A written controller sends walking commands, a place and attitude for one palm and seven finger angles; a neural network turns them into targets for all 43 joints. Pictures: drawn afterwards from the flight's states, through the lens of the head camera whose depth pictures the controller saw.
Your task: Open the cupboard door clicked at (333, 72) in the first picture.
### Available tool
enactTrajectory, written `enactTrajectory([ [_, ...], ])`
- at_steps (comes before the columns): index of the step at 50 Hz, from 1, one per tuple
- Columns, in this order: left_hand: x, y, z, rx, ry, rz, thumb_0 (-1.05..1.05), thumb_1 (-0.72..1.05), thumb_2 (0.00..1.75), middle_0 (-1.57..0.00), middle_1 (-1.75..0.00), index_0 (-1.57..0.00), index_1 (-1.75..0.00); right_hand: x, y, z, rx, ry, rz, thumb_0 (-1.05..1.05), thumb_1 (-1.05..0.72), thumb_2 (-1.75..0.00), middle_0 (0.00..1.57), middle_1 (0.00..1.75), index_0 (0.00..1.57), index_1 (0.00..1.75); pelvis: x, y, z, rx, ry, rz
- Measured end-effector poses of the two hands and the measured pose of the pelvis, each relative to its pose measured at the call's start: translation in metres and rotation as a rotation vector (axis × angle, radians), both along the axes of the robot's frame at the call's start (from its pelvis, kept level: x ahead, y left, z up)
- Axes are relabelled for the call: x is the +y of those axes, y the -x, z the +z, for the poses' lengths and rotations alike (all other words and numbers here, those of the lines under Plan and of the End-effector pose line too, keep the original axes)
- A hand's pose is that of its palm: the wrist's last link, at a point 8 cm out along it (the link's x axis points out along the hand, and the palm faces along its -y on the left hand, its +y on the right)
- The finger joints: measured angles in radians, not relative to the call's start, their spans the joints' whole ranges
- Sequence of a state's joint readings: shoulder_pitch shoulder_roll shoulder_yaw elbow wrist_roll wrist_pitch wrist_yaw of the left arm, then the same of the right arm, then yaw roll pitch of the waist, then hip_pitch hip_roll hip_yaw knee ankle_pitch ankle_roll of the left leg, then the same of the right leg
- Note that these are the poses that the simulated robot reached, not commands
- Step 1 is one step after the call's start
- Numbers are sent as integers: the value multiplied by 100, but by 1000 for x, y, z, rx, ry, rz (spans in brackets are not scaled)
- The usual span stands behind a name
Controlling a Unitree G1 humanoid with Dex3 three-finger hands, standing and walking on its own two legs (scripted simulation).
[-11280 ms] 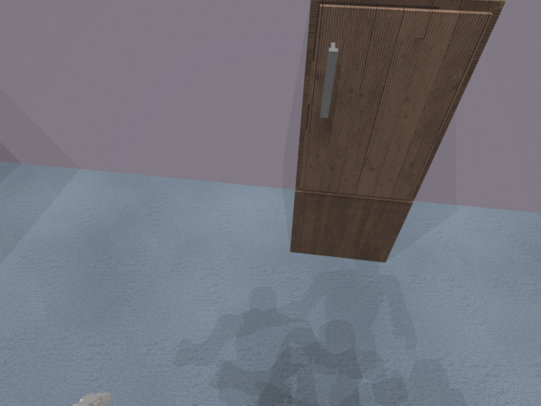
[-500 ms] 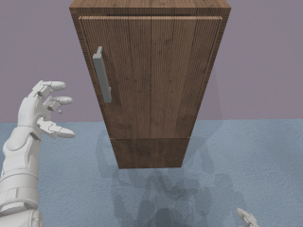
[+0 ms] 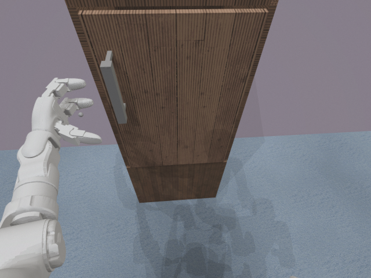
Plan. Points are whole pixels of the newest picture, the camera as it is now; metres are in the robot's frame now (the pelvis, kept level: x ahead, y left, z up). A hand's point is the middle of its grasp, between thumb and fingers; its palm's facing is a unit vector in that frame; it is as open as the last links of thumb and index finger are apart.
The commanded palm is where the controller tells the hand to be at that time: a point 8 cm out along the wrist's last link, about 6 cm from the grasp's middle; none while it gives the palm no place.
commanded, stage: move the hooked fingers beside the handle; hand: left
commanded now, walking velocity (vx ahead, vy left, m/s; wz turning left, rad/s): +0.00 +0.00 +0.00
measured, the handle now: (116, 89) +0.53 +0.18 +0.10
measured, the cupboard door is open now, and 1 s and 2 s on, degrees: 0 0 0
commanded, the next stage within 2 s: slide the fingers in behind the handle in 1.26 s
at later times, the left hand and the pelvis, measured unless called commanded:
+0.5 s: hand (92, 96) +0.49 +0.22 +0.12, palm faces +0.08 -1.00 -0.01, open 14.0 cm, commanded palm +0.46 +0.28 +0.11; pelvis +0.00 -0.01 -0.01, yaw -1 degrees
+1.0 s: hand (82, 99) +0.48 +0.24 +0.11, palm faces +0.06 -1.00 +0.01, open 14.0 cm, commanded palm +0.46 +0.29 +0.10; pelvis +0.02 +0.00 -0.01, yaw -1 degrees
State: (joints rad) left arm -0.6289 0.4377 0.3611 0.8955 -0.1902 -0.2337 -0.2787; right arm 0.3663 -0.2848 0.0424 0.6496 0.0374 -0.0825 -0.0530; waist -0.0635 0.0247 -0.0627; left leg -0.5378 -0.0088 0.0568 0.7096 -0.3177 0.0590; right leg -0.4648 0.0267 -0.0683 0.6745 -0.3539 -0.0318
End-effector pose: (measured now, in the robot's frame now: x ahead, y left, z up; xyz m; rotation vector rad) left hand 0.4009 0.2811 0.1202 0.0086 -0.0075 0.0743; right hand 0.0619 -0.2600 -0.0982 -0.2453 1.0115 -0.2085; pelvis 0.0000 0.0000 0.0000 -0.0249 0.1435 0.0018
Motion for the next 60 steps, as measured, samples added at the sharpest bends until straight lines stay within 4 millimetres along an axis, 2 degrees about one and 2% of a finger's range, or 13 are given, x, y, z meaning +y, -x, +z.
enactTrajectory([
  [12, -2, -23, -5, 23, -4, 14, -1, -50, 30, -30, -120, -30, -120, -13, 25, -5, 94, 23, -37, 0, -90, -89, 20, 30, 20, 30, -6, 4, -5, 34, 3, 2],
  [25, -8, -62, -4, 42, 5, 7, -1, -50, 30, -30, -120, -30, -120, -22, 61, -8, 209, 43, -99, 0, -90, -89, 20, 30, 20, 30, -10, 2, -10, 94, 8, -9],
  [33, -3, -68, -9, 44, 7, 0, -1, -50, 30, -30, -120, -30, -120, -19, 75, -8, 277, 30, -133, 0, -90, -89, 20, 30, 20, 30, -10, -6, -11, 112, 8, -23],
  [39, 6, -65, -19, 48, 23, 15, -1, -50, 30, -30, -120, -30, -120, -16, 66, -7, 277, 27, -135, 0, -90, -89, 20, 30, 20, 30, -9, -11, -10, 115, 10, -27],
  [46, 16, -62, -11, 6, 13, 14, -1, -50, 30, -30, -120, -30, -120, -13, 43, -6, 236, 33, -113, 0, -90, -89, 20, 30, 20, 30, -5, -15, -10, 113, 18, -18],
  [54, 13, -53, -18, 41, 45, -18, -1, -50, 30, -30, -120, -30, -120, -6, 16, -6, 171, 28, -72, 0, -90, -89, 20, 30, 20, 30, 3, -16, -10, 100, 21, -12],
  [60, 9, -52, -22, 18, 23, 1, -1, -50, 30, -30, -120, -30, -120, 1, 9, -8, 149, 29, -43, 0, -90, -89, 20, 30, 20, 30, 6, -9, -13, 98, 25, -1],
])
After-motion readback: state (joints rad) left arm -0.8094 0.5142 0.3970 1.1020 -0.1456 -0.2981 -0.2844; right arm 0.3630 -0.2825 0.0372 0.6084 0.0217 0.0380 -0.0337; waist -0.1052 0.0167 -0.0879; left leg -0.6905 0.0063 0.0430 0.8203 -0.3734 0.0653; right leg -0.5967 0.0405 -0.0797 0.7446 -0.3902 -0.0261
